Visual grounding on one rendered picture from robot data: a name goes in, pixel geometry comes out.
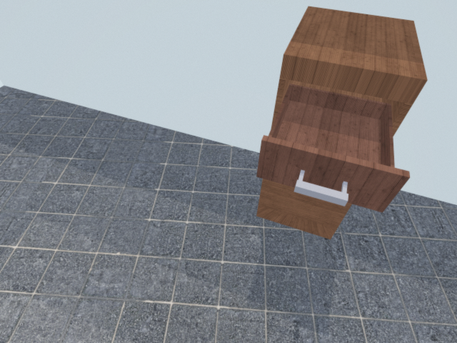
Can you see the handle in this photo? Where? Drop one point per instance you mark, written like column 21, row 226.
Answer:
column 323, row 193

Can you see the cabinet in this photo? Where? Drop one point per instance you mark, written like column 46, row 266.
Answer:
column 361, row 55

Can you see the drawer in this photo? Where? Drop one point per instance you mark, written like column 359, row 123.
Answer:
column 334, row 138

